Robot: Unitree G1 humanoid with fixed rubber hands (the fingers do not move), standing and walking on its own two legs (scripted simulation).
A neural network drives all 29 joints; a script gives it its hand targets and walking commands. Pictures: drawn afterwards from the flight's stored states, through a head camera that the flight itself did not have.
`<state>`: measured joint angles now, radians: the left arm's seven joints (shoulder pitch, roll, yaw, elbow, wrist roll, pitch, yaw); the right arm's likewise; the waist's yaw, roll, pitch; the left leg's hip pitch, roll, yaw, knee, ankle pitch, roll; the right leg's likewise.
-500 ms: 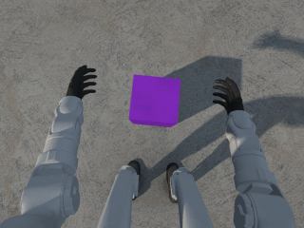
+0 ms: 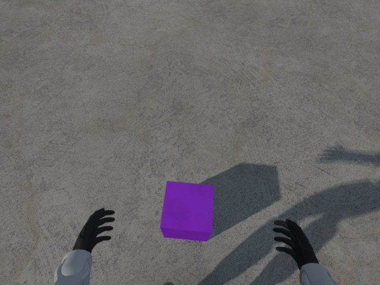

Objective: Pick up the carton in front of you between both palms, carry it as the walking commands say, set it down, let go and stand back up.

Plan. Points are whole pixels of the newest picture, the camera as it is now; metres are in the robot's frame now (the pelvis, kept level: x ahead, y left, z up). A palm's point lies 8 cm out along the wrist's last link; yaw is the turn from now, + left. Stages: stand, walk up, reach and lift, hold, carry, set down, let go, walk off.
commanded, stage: let go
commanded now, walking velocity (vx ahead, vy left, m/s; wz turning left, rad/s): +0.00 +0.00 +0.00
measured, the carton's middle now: (187, 212) +0.41 +0.00 -0.64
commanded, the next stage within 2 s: stand in 0.54 s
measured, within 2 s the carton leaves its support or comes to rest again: neither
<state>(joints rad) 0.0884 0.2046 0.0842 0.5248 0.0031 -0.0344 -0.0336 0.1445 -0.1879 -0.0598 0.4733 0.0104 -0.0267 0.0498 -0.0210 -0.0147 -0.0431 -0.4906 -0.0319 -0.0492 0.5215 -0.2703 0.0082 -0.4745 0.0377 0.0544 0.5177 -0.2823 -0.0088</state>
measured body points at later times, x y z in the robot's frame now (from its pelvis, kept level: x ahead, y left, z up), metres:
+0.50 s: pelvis -0.01 +0.00 +0.01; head +0.00 +0.00 +0.46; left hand +0.16 +0.23 -0.07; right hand +0.16 -0.23 -0.07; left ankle -0.02 +0.11 -0.73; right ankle -0.03 -0.11 -0.73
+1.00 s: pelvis +0.03 -0.01 -0.01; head +0.03 -0.01 +0.44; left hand +0.10 +0.27 -0.11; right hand +0.16 -0.25 -0.12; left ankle -0.02 +0.11 -0.73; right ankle -0.03 -0.12 -0.73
